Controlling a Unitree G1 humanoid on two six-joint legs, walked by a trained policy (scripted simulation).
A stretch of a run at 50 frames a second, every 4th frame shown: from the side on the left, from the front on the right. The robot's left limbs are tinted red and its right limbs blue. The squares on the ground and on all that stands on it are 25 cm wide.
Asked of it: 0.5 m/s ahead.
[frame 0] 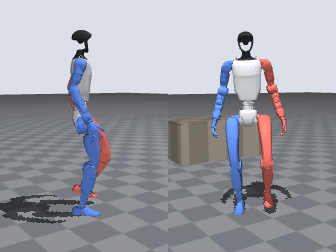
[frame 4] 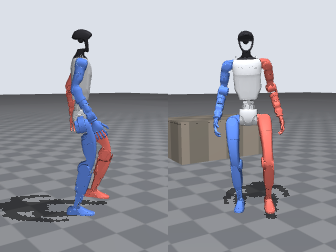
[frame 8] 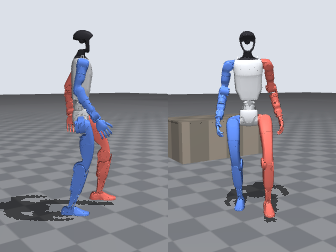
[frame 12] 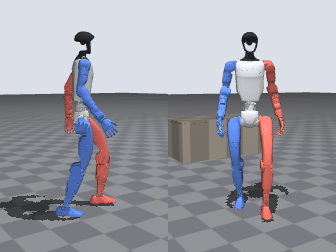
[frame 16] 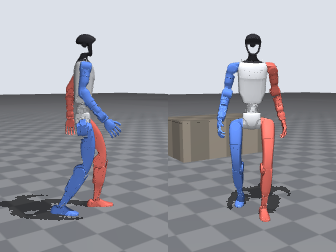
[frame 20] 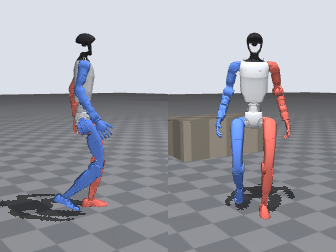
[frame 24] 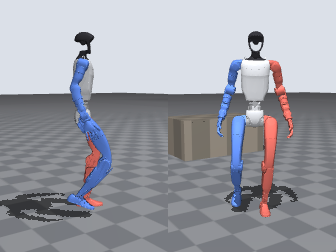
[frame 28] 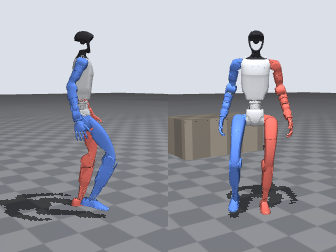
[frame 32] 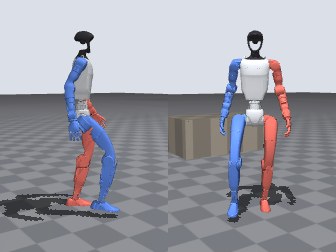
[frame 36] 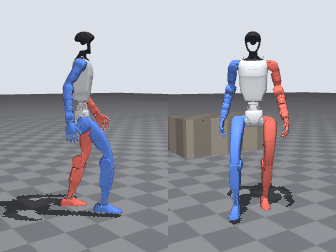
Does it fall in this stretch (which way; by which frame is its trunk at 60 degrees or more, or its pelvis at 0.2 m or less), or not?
no
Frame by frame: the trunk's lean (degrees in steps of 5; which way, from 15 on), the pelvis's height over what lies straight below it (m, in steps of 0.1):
0: 5, 0.8
4: 5, 0.8
8: 5, 0.8
12: 5, 0.8
16: 5, 0.8
20: 5, 0.8
24: 0, 0.8
28: 0, 0.8
32: 0, 0.8
36: 5, 0.8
